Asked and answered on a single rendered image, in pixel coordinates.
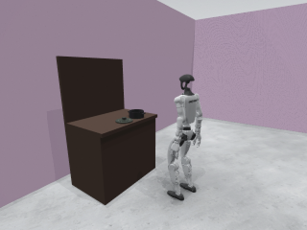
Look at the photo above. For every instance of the robot left shin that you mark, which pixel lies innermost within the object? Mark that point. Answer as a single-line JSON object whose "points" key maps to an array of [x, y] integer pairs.
{"points": [[174, 176]]}

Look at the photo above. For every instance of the lid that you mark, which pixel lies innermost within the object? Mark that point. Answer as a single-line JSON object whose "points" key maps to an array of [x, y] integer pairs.
{"points": [[121, 121]]}

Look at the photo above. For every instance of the right robot hand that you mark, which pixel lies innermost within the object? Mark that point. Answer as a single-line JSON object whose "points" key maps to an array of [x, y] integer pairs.
{"points": [[198, 136]]}

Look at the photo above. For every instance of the robot left foot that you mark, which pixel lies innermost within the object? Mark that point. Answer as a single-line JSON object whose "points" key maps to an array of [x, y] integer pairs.
{"points": [[173, 194]]}

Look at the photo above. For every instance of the left robot hand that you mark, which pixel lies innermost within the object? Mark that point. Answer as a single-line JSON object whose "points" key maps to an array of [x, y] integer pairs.
{"points": [[175, 147]]}

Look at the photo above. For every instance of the robot left forearm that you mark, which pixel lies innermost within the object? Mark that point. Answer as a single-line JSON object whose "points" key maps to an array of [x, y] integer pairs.
{"points": [[180, 127]]}

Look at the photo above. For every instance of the robot right forearm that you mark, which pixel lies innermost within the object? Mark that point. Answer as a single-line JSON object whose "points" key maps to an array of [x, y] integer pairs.
{"points": [[198, 125]]}

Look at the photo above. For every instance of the table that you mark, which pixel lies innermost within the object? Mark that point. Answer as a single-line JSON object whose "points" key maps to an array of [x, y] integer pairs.
{"points": [[105, 157]]}

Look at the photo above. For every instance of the left robot upper arm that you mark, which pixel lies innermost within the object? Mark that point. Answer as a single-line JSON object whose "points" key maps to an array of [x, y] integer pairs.
{"points": [[180, 107]]}

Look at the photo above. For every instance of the right robot upper arm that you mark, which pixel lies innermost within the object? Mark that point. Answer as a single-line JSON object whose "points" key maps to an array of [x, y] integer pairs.
{"points": [[198, 108]]}

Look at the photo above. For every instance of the pot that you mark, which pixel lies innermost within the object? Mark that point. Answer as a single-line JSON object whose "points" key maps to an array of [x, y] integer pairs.
{"points": [[136, 113]]}

